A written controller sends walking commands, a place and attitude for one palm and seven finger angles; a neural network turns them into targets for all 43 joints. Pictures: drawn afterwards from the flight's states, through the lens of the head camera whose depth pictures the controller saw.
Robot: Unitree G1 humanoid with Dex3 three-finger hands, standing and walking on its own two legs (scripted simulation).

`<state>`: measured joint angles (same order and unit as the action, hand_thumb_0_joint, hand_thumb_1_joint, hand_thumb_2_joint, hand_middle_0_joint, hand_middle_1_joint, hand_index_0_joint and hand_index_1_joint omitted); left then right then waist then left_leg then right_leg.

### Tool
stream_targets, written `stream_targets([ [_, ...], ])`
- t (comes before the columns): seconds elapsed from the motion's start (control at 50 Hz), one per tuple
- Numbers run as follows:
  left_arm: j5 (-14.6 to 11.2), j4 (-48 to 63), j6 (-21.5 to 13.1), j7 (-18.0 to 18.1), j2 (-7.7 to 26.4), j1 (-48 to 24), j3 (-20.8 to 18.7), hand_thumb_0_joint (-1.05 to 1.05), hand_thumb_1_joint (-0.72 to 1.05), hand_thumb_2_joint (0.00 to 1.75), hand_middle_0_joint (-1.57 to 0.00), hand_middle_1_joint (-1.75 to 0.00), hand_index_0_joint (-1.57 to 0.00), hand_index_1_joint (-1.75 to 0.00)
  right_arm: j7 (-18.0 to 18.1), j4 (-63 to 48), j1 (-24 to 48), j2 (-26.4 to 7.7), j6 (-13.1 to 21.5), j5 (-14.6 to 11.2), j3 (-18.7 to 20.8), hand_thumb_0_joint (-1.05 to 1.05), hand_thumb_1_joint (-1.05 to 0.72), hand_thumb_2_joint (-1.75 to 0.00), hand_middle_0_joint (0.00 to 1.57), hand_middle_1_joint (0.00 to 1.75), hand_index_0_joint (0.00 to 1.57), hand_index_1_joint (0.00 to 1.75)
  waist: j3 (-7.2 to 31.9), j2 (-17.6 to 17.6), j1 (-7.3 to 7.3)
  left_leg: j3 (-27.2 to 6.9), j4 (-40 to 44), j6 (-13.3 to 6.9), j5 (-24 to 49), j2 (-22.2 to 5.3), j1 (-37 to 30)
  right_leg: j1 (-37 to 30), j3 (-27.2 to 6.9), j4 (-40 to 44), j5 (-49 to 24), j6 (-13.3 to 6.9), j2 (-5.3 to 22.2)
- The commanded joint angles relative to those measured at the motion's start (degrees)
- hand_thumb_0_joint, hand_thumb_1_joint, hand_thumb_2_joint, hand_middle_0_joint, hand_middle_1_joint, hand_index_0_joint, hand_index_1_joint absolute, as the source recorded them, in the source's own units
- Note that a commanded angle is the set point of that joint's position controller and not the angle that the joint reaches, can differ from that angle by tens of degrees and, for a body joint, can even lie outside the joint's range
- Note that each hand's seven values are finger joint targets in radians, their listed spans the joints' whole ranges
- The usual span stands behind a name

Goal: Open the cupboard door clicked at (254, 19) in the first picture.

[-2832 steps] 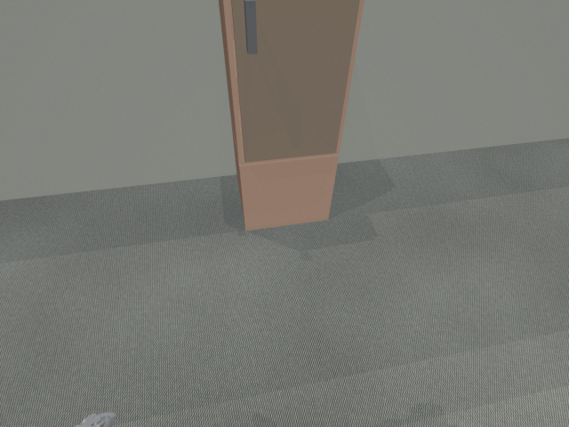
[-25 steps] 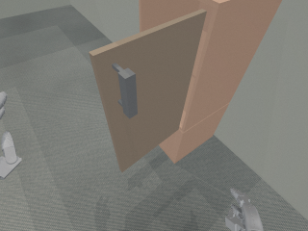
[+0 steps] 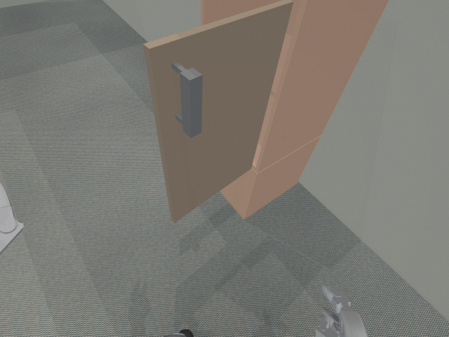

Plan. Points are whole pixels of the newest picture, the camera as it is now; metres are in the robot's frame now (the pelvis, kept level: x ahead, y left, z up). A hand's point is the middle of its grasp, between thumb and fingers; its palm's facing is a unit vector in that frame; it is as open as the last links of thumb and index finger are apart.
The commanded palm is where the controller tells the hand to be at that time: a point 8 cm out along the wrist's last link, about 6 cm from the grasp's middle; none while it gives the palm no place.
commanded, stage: stop stepping back and stand still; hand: left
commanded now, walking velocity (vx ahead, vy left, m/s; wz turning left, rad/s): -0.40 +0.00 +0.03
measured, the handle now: (184, 99) +0.49 +0.12 +0.14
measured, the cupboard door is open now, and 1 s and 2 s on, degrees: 95 95 95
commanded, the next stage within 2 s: let the arm hang, fingers relaxed in 0.90 s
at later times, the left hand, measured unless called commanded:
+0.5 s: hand out of the picture +0.10 +0.23 +0.15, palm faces +0.39 -0.81 -0.44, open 7.4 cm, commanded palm +0.04 +0.27 +0.18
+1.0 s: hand out of the picture +0.06 +0.22 +0.16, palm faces +0.39 -0.77 -0.50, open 7.4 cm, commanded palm none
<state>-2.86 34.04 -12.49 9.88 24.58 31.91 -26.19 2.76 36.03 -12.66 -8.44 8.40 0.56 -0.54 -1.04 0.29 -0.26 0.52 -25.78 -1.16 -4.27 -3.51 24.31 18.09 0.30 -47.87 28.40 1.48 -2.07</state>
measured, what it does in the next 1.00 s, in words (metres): walks backwards: right foot, then left foot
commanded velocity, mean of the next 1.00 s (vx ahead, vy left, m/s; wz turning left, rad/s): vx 0.14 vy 0.03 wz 0.00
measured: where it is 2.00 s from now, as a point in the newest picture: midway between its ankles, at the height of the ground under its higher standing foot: outside the picture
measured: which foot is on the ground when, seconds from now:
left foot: down 0.00-0.12, up 0.14-0.32, down 0.34-1.00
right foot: up 0.00-0.08, down 0.10-1.00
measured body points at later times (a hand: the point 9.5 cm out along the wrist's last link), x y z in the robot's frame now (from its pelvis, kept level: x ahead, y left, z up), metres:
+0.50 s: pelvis -0.11 -0.03 -0.01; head -0.11 -0.02 +0.44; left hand +0.07 +0.27 +0.17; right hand +0.05 -0.29 -0.08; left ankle -0.09 +0.07 -0.74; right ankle -0.14 -0.13 -0.74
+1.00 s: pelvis -0.14 -0.03 -0.01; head -0.14 -0.03 +0.44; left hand +0.03 +0.26 +0.19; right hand -0.01 -0.24 -0.11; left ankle -0.12 +0.09 -0.74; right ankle -0.12 -0.12 -0.74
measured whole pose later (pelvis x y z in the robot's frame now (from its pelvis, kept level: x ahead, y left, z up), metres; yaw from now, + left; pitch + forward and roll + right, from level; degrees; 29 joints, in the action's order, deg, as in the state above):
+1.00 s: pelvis -0.14 -0.03 -0.01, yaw -1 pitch -1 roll +1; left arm -1.1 28.8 -11.8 8.7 25.1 32.3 -23.8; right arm 3.5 37.4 -15.3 -8.6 8.1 0.5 -2.9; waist -1.2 1.1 0.7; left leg 2.6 -32.8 0.1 -15.8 -1.1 15.7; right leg 15.6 4.3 -32.0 16.0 -1.0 -0.5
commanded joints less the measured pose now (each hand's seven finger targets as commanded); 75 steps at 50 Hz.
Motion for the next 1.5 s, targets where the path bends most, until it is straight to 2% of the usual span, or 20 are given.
stream_targets([
  [0.0,-0.76,10.15,-2.35,0.07,7.65,-1.98,-3.41,0.00,0.90,0.90,-0.20,-0.30,-0.20,-0.30,0.32,-7.46,4.87,-11.10,2.79,0.08,3.96,0.00,-0.90,-0.90,0.20,0.30,0.20,0.30,10.64,-15.66,0.20,-9.46,12.45,-3.90,1.24,-9.20,-13.46,-4.15,3.30,16.26,-2.59,-0.88,-1.51],
  [0.06,-1.65,12.54,-3.61,-0.95,11.80,-0.27,-6.43,0.00,0.90,0.90,-0.20,-0.30,-0.20,-0.30,0.31,-9.01,6.87,-10.08,1.26,-0.32,3.49,0.00,-0.90,-0.90,0.20,0.30,0.20,0.30,12.04,-9.48,-0.71,-4.74,6.73,-0.42,0.45,-4.56,-14.60,-8.03,1.61,31.73,-16.71,-2.67,1.75],
  [0.12,-2.20,9.97,-3.95,-0.49,16.25,2.44,-11.47,0.00,0.90,0.90,-0.20,-0.30,-0.20,-0.30,0.73,-9.66,7.69,-8.56,-0.41,-0.92,2.58,0.00,-0.90,-0.90,0.20,0.30,0.20,0.30,9.51,8.72,-1.40,-0.03,-25.57,2.70,-18.36,4.37,-3.23,0.54,-13.17,34.29,-30.22,-9.34,21.44],
  [0.18,-1.17,7.20,-2.00,-0.67,12.30,6.58,-10.31,0.00,0.90,0.90,-0.20,-0.30,-0.20,-0.30,1.57,-10.81,7.43,-7.37,-1.08,-1.93,2.03,0.00,-0.90,-0.90,0.20,0.30,0.20,0.30,13.37,10.02,-0.02,-0.61,-24.89,1.79,-16.10,3.12,6.96,-16.72,-6.43,21.72,-60.12,-7.17,17.49],
  [0.38,0.58,5.87,-1.92,0.09,10.33,-0.36,-4.06,0.00,0.90,0.90,-0.20,-0.30,-0.20,-0.30,1.90,-10.09,3.78,-12.29,-0.38,-1.21,3.12,0.00,-0.90,-0.90,0.20,0.30,0.20,0.30,11.99,-8.49,0.97,-5.15,-2.82,-3.50,34.46,-4.69,-22.17,-3.07,0.31,14.19,-28.15,-0.30,5.45],
  [0.5,0.65,6.32,-2.80,0.26,10.72,-2.68,-5.44,0.00,0.90,0.90,-0.20,-0.30,-0.20,-0.30,1.58,-10.04,6.20,-11.87,0.08,-0.31,2.70,0.00,-0.90,-0.90,0.20,0.30,0.20,0.30,1.54,-5.07,0.41,-6.56,5.26,-2.36,-16.83,-2.49,-0.62,-9.22,-2.02,23.45,-9.65,-3.19,5.29],
  [0.58,0.64,2.57,-2.97,0.13,9.58,-3.93,-4.65,0.00,0.90,0.90,-0.20,-0.30,-0.20,-0.30,1.97,-8.69,5.50,-10.92,-1.66,-0.43,4.01,0.00,-0.90,-0.90,0.20,0.30,0.20,0.30,-1.69,9.10,0.32,0.03,-27.62,0.66,-21.18,3.51,0.06,5.30,-24.92,39.71,17.61,-13.20,21.10],
  [0.68,1.39,-0.65,-3.00,0.12,6.87,-9.37,-1.47,0.00,0.90,0.90,-0.20,-0.30,-0.20,-0.30,3.02,-7.57,3.90,-10.00,-0.66,-0.11,2.17,0.00,-0.90,-0.90,0.20,0.30,0.20,0.30,0.09,-2.04,2.15,1.58,-3.24,-0.65,-16.17,1.51,-13.91,7.62,-6.47,26.13,7.23,-7.58,11.49],
  [0.74,1.89,4.08,-3.87,0.76,7.49,-10.61,-1.27,0.00,0.90,0.90,-0.20,-0.30,-0.20,-0.30,3.36,-8.98,3.84,-11.02,0.97,-0.46,2.50,0.00,-0.90,-0.90,0.20,0.30,0.20,0.30,0.45,-19.28,1.86,-27.63,14.84,-9.17,-29.81,-15.55,-15.60,13.01,1.75,-1.86,1.54,-1.74,1.67],
  [0.8,2.30,5.61,-3.31,0.36,9.80,-8.97,-3.57,0.00,0.90,0.90,-0.20,-0.30,-0.20,-0.30,2.35,-7.20,3.99,-9.99,2.48,0.19,2.51,0.00,-0.90,-0.90,0.20,0.30,0.20,0.30,0.84,-8.05,1.29,-22.79,12.91,-10.93,-20.14,-13.89,-10.33,8.67,-0.72,-5.08,-0.92,-1.27,3.70],
  [0.92,1.66,5.97,-2.33,0.16,9.37,-1.64,-4.48,0.00,0.90,0.90,-0.20,-0.30,-0.20,-0.30,1.39,-7.34,5.29,-10.52,2.75,-0.17,1.89,0.00,-0.90,-0.90,0.20,0.30,0.20,0.30,2.86,-11.83,0.07,-5.76,5.97,-4.47,-11.39,-7.22,-2.67,-10.90,4.88,18.59,-10.48,-1.12,2.00],
  [0.96,1.58,2.99,-2.34,-0.16,10.33,-1.44,-5.24,0.00,0.90,0.90,-0.20,-0.30,-0.20,-0.30,1.32,-7.88,5.51,-9.58,1.57,-0.29,2.24,0.00,-0.90,-0.90,0.20,0.30,0.20,0.30,1.83,1.33,0.59,-0.69,-6.10,-1.06,-17.75,-0.71,2.50,-12.12,-10.18,28.91,-10.18,-5.30,9.57],
  [0.98,6.87,-39.31,8.36,-7.93,-1.68,-1.45,17.65,0.00,0.90,0.90,-0.20,-0.30,-0.20,-0.30,-3.41,2.98,4.02,-12.58,0.59,-0.84,4.27,0.00,-0.90,-0.90,0.20,0.30,0.20,0.30,3.15,8.77,1.37,2.25,-22.07,1.24,-19.39,1.20,7.86,-8.04,-15.49,24.95,-33.14,-9.61,23.42],
  [1.0,5.81,-41.77,11.45,-9.14,-1.71,-4.19,17.41,0.00,0.90,0.90,-0.20,-0.30,-0.20,-0.30,-3.52,2.90,-0.21,-8.96,-3.21,-1.30,3.48,0.00,-0.90,-0.90,0.20,0.30,0.20,0.30,7.00,8.38,1.83,-0.76,-23.84,1.87,-31.06,-0.45,2.54,-3.73,-15.51,24.74,-29.63,-12.31,24.46],
  [1.04,5.44,-42.74,12.13,-8.67,-4.63,-8.39,17.84,0.00,0.90,0.90,-0.20,-0.30,-0.20,-0.30,-3.63,3.34,-2.38,-8.78,-6.00,-0.40,3.50,0.00,-0.90,-0.90,0.20,0.30,0.20,0.30,3.15,12.92,1.81,0.98,-28.61,1.71,-28.94,0.12,3.87,0.20,-11.22,26.71,-14.15,-11.99,19.91],
  [1.1,5.35,-50.72,12.23,-8.46,-4.09,-11.98,19.66,0.00,0.90,0.90,-0.20,-0.30,-0.20,-0.30,-4.02,2.28,-1.23,-8.40,-8.38,0.66,3.06,0.00,-0.90,-0.90,0.20,0.30,0.20,0.30,1.04,15.12,1.29,3.52,-22.91,1.19,-25.94,2.16,2.92,-4.95,-4.90,24.20,-32.74,-11.75,16.55],
  [1.18,4.08,-63.94,12.27,-8.87,-3.57,-15.42,21.63,0.00,0.90,0.90,-0.20,-0.30,-0.20,-0.30,-3.47,6.58,-4.55,-8.50,-8.82,1.16,2.87,0.00,-0.90,-0.90,0.20,0.30,0.20,0.30,2.75,6.97,2.69,0.64,-3.08,0.40,-4.18,1.40,-10.99,-4.33,-1.07,19.12,-32.59,-5.78,12.48],
  [1.22,3.55,-69.20,12.38,-9.02,-6.41,-14.46,22.96,0.00,0.90,0.90,-0.20,-0.30,-0.20,-0.30,-2.55,8.17,-1.45,-12.35,-7.97,1.68,2.58,0.00,-0.90,-0.90,0.20,0.30,0.20,0.30,4.52,-7.31,0.20,-7.93,-0.58,-3.01,9.90,-6.86,-11.10,-4.76,1.80,18.36,-22.17,-1.97,7.76],
  [1.34,3.53,-82.67,12.06,-8.75,-7.04,-15.43,22.79,0.00,0.90,0.90,-0.20,-0.30,-0.20,-0.30,-1.59,14.72,-2.22,-8.07,-8.90,1.28,1.98,0.00,-0.90,-0.90,0.20,0.30,0.20,0.30,1.98,-14.31,0.58,-3.39,2.46,-0.12,-7.17,-3.31,-8.73,-8.21,-0.45,26.81,-16.96,-4.56,8.76],
  [1.48,3.40,-91.83,11.44,-8.68,-7.10,-16.56,23.82,0.00,0.90,0.90,-0.20,-0.30,-0.20,-0.30,-1.13,20.33,-4.71,-8.58,-8.49,0.58,2.36,0.00,-0.90,-0.90,0.20,0.30,0.20,0.30,1.45,-1.68,0.91,-2.52,5.07,0.01,-2.60,-3.71,-12.44,-9.69,1.04,28.47,-22.20,-4.33,9.14],
])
